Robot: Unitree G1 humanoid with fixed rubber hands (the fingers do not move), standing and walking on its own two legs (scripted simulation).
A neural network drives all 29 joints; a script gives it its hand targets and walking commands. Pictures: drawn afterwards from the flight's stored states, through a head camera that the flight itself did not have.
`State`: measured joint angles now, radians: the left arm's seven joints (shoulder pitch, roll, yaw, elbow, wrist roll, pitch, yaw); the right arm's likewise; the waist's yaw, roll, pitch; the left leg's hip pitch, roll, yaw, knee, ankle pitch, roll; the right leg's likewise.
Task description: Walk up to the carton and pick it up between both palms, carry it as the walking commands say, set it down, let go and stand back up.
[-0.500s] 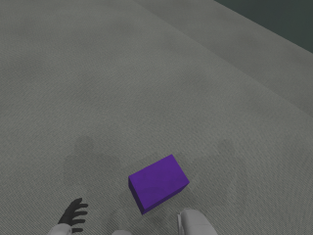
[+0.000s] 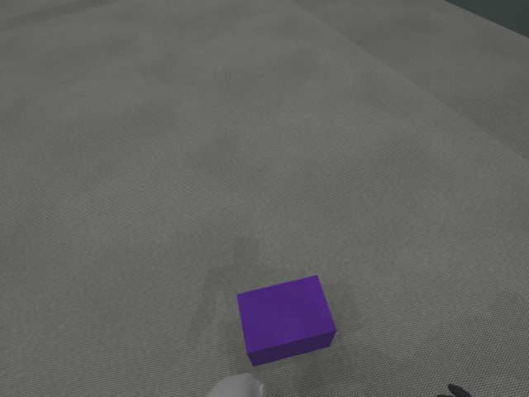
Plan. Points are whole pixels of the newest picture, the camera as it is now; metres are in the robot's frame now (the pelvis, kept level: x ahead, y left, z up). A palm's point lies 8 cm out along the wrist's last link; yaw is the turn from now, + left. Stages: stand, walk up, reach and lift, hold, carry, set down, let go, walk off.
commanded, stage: walk up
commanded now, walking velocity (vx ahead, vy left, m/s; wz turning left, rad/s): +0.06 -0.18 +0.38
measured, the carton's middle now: (284, 321) +0.41 +0.00 -0.67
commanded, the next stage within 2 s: stand in 1.42 s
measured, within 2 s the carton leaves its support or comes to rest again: neither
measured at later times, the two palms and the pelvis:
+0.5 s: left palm out of the picture +0.01 +0.21 -0.14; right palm out of the picture +0.11 -0.32 -0.15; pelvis +0.02 -0.06 -0.02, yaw +8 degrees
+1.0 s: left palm out of the picture +0.05 +0.22 -0.13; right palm (436, 390) +0.15 -0.23 -0.13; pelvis +0.03 -0.02 +0.00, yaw +8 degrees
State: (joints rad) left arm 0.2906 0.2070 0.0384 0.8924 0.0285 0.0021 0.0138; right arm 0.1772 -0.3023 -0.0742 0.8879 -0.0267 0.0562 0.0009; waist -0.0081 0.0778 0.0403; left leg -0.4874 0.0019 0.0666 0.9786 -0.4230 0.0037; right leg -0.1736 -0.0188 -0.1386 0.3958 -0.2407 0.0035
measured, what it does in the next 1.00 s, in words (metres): steps on the spot: left foot, then right foot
